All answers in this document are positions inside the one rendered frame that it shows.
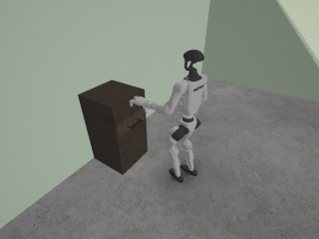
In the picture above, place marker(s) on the drawer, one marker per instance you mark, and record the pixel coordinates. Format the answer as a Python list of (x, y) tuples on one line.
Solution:
[(122, 127)]

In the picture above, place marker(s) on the robot left upper arm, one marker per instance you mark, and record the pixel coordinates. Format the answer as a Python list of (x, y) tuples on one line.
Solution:
[(178, 90)]

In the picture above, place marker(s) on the left robot forearm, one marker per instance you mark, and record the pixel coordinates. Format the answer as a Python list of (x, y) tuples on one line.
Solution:
[(160, 108)]

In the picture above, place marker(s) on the handle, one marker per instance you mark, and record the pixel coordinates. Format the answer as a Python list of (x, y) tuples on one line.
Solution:
[(135, 124), (134, 138)]

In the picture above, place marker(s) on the robot right upper arm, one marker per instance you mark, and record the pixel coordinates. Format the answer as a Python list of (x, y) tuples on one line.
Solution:
[(204, 92)]

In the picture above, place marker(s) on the robot left hand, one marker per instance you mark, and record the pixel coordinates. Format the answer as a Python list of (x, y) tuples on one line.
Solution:
[(139, 101)]

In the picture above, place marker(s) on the robot left thigh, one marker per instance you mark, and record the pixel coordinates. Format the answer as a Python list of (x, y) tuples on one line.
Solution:
[(172, 138)]

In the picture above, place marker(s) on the robot left foot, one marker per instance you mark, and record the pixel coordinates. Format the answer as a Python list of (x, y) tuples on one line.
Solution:
[(179, 178)]

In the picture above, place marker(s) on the cabinet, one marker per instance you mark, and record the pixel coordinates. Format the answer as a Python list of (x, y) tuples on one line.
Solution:
[(104, 107)]

